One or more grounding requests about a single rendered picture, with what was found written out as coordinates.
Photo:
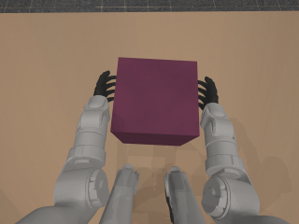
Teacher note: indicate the robot left thigh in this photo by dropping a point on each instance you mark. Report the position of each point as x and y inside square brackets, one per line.
[119, 207]

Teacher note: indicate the robot thigh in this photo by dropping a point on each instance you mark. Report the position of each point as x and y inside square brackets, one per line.
[186, 209]
[119, 207]

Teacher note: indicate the robot right upper arm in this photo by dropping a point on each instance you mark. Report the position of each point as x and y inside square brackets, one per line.
[231, 201]

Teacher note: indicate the carton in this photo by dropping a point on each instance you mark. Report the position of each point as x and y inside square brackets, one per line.
[156, 102]

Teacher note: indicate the robot right thigh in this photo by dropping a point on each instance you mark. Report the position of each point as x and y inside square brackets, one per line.
[186, 209]

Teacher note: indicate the left robot hand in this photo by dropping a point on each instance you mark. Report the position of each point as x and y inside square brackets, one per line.
[102, 85]

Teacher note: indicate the right robot hand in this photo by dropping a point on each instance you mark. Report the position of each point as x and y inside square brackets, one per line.
[211, 93]

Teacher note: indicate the robot right forearm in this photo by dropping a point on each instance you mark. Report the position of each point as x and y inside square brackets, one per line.
[222, 156]

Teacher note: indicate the robot left forearm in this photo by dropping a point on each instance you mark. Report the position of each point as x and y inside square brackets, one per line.
[90, 138]

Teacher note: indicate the robot left upper arm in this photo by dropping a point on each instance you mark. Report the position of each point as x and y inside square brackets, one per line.
[78, 194]

